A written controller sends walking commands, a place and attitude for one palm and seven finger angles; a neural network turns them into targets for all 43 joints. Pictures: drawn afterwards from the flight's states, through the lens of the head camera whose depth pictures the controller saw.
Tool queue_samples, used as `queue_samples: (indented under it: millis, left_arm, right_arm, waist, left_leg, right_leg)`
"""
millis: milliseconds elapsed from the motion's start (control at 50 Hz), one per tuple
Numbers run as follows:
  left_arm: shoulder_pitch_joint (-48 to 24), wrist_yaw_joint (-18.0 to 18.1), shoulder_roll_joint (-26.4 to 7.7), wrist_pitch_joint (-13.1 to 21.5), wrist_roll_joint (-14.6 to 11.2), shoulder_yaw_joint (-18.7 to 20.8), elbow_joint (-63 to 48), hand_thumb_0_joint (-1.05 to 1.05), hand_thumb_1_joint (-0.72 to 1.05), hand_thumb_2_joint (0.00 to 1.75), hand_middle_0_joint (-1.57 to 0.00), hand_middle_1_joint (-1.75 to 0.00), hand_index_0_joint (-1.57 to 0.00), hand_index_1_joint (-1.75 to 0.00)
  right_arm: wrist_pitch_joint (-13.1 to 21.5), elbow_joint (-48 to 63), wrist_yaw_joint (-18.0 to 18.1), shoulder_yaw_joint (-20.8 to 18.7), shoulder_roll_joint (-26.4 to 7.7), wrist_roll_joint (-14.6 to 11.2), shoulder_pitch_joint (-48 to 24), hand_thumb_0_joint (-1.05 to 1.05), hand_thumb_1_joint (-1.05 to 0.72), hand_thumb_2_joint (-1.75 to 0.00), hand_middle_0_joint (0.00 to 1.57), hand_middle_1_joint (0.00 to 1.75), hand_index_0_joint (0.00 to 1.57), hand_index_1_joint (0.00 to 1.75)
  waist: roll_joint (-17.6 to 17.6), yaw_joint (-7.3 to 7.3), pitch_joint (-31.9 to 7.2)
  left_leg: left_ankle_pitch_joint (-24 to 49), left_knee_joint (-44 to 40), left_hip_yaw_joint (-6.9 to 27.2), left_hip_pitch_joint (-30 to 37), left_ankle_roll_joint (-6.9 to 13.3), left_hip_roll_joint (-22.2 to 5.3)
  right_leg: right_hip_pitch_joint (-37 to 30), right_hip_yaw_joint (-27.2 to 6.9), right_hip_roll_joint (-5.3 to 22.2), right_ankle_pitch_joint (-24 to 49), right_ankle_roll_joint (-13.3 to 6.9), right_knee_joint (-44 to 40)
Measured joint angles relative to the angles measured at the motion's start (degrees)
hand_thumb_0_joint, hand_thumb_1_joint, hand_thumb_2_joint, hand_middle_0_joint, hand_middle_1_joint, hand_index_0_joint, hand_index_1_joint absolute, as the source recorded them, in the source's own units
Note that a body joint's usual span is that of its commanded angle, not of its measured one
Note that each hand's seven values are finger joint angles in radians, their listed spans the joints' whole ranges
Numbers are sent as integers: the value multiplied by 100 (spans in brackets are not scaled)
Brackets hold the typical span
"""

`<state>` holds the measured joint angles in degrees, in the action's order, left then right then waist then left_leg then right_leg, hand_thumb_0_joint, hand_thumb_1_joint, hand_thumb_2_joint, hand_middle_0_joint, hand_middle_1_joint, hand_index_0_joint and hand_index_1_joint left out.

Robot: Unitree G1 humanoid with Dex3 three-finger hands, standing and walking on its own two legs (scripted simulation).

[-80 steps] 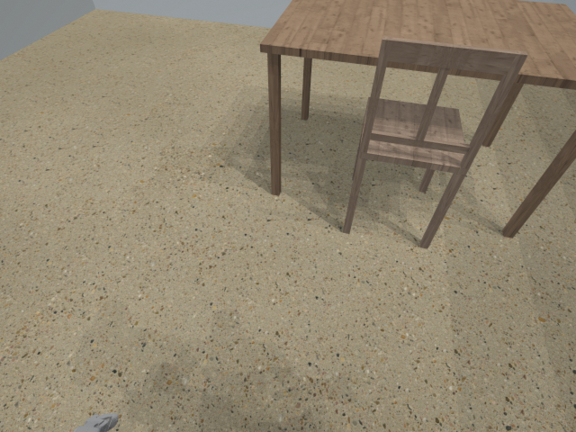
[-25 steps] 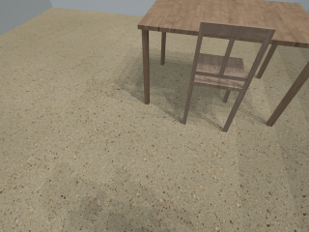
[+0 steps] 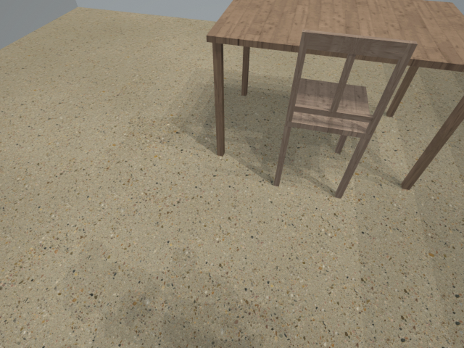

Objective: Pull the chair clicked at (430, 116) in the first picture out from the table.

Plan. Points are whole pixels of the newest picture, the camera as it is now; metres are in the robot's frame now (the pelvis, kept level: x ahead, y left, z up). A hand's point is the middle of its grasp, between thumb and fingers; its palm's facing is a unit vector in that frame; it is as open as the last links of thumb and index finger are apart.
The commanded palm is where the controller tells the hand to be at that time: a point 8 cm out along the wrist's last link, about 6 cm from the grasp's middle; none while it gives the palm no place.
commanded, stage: walk to a spot facing it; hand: left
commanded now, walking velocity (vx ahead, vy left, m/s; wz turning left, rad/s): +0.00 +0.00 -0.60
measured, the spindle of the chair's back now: (342, 84) +1.08 -0.37 -0.10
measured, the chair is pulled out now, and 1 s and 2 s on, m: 0.00 0.00 0.00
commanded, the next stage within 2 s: none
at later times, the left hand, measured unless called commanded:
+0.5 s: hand out of the picture +0.05 +0.15 -0.17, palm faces -0.18 -0.94 -0.28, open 7.4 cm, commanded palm none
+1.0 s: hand out of the picture +0.14 +0.18 -0.18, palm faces -0.41 -0.88 -0.22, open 7.4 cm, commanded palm none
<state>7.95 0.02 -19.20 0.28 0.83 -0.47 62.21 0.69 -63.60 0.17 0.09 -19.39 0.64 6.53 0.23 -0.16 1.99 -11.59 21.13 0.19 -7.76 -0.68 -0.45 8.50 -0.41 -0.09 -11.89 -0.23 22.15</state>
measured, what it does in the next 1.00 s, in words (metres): steps on the spot, turning right: left foot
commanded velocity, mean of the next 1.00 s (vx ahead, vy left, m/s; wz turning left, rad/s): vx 0.11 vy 0.00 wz -0.60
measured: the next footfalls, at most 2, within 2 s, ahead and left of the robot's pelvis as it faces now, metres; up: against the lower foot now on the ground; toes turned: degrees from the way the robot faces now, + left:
left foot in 0.96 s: +0.08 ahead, +0.09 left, +0.00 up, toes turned -30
right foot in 1.48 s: +0.17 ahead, -0.24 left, +0.00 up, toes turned -57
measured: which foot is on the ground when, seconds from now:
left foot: down 0.00-0.34, up 0.36-0.94, down 0.96-1.00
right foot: down 0.00-0.94, up 0.96-1.00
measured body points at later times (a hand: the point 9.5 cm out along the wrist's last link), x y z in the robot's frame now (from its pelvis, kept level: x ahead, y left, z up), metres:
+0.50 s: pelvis -0.02 -0.04 -0.01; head +0.01 -0.08 +0.44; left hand +0.06 +0.20 -0.14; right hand +0.00 -0.30 -0.17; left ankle -0.01 +0.12 -0.67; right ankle -0.01 -0.10 -0.75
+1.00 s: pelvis +0.02 +0.01 -0.01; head +0.03 +0.02 +0.44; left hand +0.17 +0.23 -0.16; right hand -0.02 -0.27 -0.12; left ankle +0.04 +0.11 -0.75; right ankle -0.02 -0.10 -0.72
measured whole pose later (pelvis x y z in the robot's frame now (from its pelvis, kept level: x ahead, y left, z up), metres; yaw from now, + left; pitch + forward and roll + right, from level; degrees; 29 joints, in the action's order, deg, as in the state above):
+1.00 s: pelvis +0.02 +0.01 -0.01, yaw -30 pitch +2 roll -1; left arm 18.3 -1.1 -14.3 -2.2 1.4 4.7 53.8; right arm 1.5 -50.9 1.0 -2.4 -12.7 0.9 11.5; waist -1.8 -1.7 -1.5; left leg -17.0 27.7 -0.6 -12.5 1.4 0.4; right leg 22.6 -9.4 -7.9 -21.4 -1.2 40.1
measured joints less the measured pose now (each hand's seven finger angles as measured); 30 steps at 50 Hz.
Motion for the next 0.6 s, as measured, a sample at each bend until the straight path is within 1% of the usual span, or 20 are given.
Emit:
queue_samples:
  millis: [80, 200, 220, 280, 300, 320, 340, 360, 380, 400, 420, 460, 520, 600]
  left_arm:
    - [73, 39, 39, -101, 1, 57, -117, 0, 91, 90, -20, -30, -20, -30]
    - [289, 4, 227, -304, 22, 128, -390, 0, 91, 90, -20, -30, -20, -30]
    - [315, -13, 258, -325, 25, 140, -440, 0, 91, 90, -20, -30, -20, -30]
    - [404, -55, 384, -385, 30, 193, -576, 0, 91, 90, -20, -30, -20, -30]
    - [442, -70, 441, -396, 30, 208, -616, 0, 91, 90, -20, -30, -20, -30]
    - [492, -88, 500, -392, 33, 218, -661, 0, 91, 90, -20, -30, -20, -30]
    - [555, -106, 553, -366, 40, 228, -714, 0, 91, 90, -20, -30, -20, -30]
    - [591, -103, 619, -317, 64, 237, -743, 0, 91, 90, -20, -30, -20, -30]
    - [619, -85, 670, -274, 70, 228, -772, 0, 91, 90, -20, -30, -20, -30]
    - [639, -60, 715, -249, 64, 221, -795, 0, 91, 90, -20, -30, -20, -30]
    - [664, -34, 755, -239, 57, 227, -817, 0, 91, 90, -20, -30, -20, -30]
    - [716, -2, 808, -235, 37, 241, -850, 0, 91, 90, -20, -30, -20, -30]
    - [803, 3, 850, -205, 10, 247, -868, 0, 91, 90, -20, -30, -20, -30]
    - [875, 4, 874, -184, 5, 273, -861, 0, 91, 90, -21, -30, -20, -30]
  right_arm:
    - [-40, 138, 65, -45, 63, 8, -36, 0, -91, -90, 20, 30, 21, 30]
    - [-143, 522, 114, -119, 368, 20, 56, 0, -91, -90, 20, 30, 20, 30]
    - [-155, 573, 111, -128, 421, 21, 81, 0, -91, -90, 20, 30, 20, 30]
    - [-178, 675, 98, -170, 545, 34, 140, 0, -91, -90, 20, 30, 21, 30]
    - [-191, 701, 95, -188, 564, 41, 165, 0, -91, -90, 20, 30, 21, 30]
    - [-209, 723, 91, -206, 569, 46, 191, 0, -91, -90, 20, 30, 21, 30]
    - [-232, 746, 85, -225, 560, 45, 223, 0, -91, -90, 20, 30, 21, 30]
    - [-272, 754, 83, -255, 541, 36, 232, 0, -91, -90, 20, 30, 21, 30]
    - [-324, 756, 89, -280, 538, 26, 236, 0, -91, -90, 20, 30, 21, 30]
    - [-371, 757, 95, -298, 542, 15, 243, 1, -91, -90, 20, 30, 21, 30]
    - [-405, 748, 94, -310, 552, 9, 248, 1, -91, -90, 20, 30, 21, 30]
    - [-419, 739, 76, -324, 572, 8, 230, 1, -91, -90, 20, 30, 20, 30]
    - [-389, 793, 65, -347, 579, 22, 165, 1, -91, -90, 20, 30, 20, 30]
    - [-361, 888, 102, -384, 535, 40, 97, 1, -91, -90, 20, 30, 20, 30]
  waist:
    - [3, -58, 29]
    - [-94, -66, 145]
    - [-125, -74, 180]
    - [-155, -129, 318]
    - [-120, -142, 351]
    - [-67, -157, 367]
    - [4, -170, 364]
    - [125, -154, 379]
    - [187, -127, 387]
    - [211, -106, 398]
    - [207, -112, 398]
    - [161, -151, 394]
    - [82, -175, 363]
    - [44, -163, 265]
  left_leg:
    - [-116, 190, -151, -94, -17, -61]
    - [-394, 680, -497, -336, -31, -150]
    - [-438, 764, -565, -371, -34, -157]
    - [-588, 1019, -814, -396, -64, -233]
    - [-649, 1119, -884, -403, -91, -285]
    - [-728, 1256, -946, -434, -130, -353]
    - [-844, 1476, -984, -514, -182, -443]
    - [-1000, 1865, -923, -682, -195, -554]
    - [-1313, 2391, -733, -924, -211, -534]
    - [-1517, 2922, -515, -1164, -211, -443]
    - [-1564, 3366, -368, -1370, -205, -358]
    - [-1323, 3972, -215, -1689, -222, -265]
    - [-882, 4255, -91, -1961, -287, -230]
    - [-639, 4207, 81, -2066, -360, -229]
  right_leg:
    - [165, -148, -63, -54, -5, 200]
    - [656, -480, -175, -297, -18, 920]
    - [777, -486, -175, -359, -23, 1120]
    - [1107, -214, -94, -983, 39, 1981]
    - [1134, -106, -63, -1128, 46, 2123]
    - [1105, -3, -33, -1108, 47, 2107]
    - [1023, 76, -27, -865, 21, 1908]
    - [1037, 135, -120, -784, -117, 1905]
    - [1076, 168, -179, -799, -259, 1943]
    - [1069, 186, -206, -804, -369, 1900]
    - [1033, 175, -228, -762, -442, 1774]
    - [935, 89, -278, -528, -486, 1391]
    - [831, -112, -365, -152, -519, 829]
    - [798, -368, -479, 159, -526, 404]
